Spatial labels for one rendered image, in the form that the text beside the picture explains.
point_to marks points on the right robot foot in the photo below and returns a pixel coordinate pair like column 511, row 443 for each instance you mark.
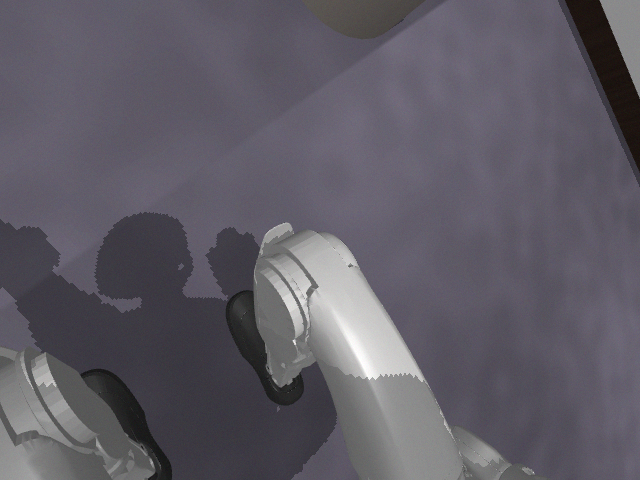
column 240, row 316

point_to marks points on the right robot hand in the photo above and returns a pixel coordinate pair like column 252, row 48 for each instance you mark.
column 481, row 461

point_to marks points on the left robot foot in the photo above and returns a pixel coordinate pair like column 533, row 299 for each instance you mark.
column 130, row 416

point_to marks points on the right robot arm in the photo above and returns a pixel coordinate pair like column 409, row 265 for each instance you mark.
column 520, row 472

